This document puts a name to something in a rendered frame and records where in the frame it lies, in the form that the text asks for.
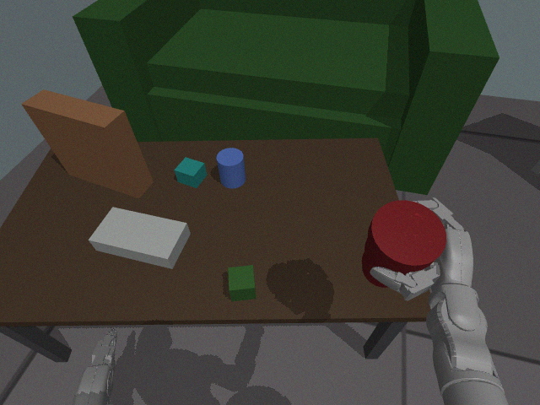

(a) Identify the left robot hand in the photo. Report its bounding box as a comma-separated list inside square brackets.
[72, 328, 117, 405]

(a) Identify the sofa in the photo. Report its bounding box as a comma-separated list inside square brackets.
[73, 0, 500, 195]

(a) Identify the coffee table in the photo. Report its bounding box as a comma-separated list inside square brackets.
[0, 138, 430, 362]

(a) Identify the right robot arm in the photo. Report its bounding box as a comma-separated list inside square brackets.
[426, 283, 509, 405]

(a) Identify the right robot hand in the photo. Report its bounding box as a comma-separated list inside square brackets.
[370, 197, 473, 301]

